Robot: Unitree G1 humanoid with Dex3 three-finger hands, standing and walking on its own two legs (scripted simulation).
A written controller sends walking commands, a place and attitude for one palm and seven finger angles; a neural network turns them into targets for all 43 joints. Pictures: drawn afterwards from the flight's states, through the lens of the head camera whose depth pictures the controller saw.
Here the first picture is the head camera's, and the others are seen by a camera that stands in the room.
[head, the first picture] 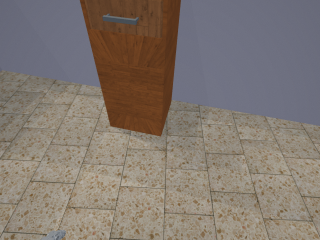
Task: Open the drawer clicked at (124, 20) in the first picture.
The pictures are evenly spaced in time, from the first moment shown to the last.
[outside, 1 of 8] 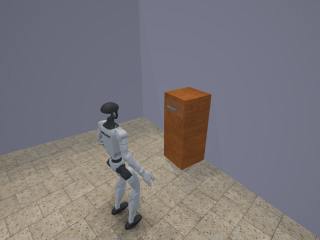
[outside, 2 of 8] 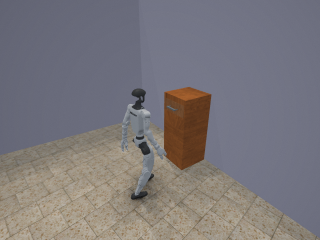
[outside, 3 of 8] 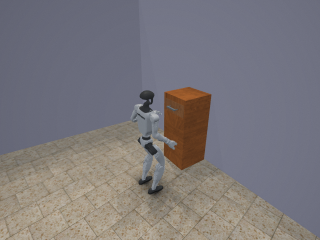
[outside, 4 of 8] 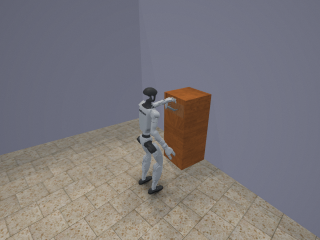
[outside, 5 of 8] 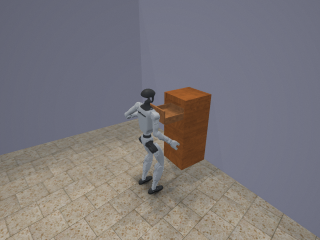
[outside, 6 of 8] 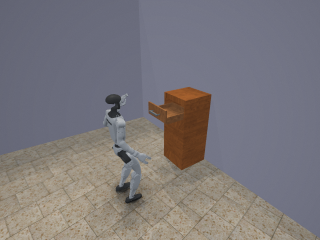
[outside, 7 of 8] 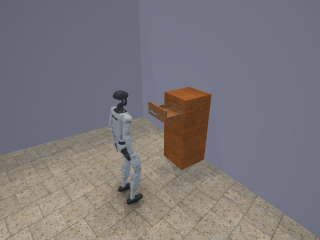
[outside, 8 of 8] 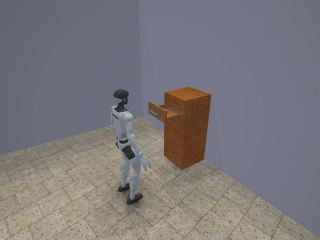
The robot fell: no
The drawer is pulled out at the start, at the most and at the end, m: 0.00 0.30 0.27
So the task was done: yes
